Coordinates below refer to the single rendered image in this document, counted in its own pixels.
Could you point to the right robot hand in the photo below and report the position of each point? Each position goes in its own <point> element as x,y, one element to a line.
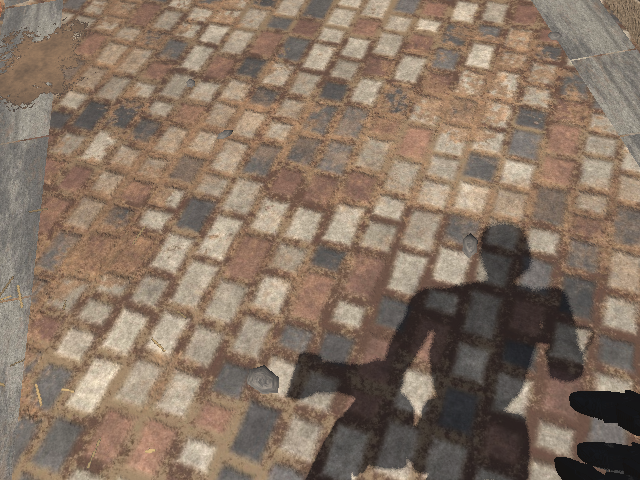
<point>623,461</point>

